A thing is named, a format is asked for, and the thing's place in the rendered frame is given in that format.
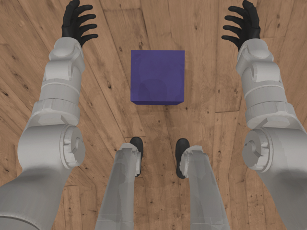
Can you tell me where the right robot hand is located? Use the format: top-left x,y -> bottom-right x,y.
221,0 -> 260,51

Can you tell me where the robot left upper arm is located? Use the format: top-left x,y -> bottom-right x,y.
0,124 -> 86,230

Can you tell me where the robot right foot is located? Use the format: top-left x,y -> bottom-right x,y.
175,138 -> 190,179

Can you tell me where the left robot forearm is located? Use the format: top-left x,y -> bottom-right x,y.
17,37 -> 85,165

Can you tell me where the carton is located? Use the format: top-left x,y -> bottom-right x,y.
130,50 -> 185,105

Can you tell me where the right robot shin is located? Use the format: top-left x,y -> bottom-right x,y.
179,145 -> 209,171

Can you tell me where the right robot forearm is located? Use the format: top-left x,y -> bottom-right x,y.
236,38 -> 307,134

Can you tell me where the robot right upper arm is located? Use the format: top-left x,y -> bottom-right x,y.
242,126 -> 307,230

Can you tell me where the left robot hand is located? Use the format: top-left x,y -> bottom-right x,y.
61,0 -> 98,47

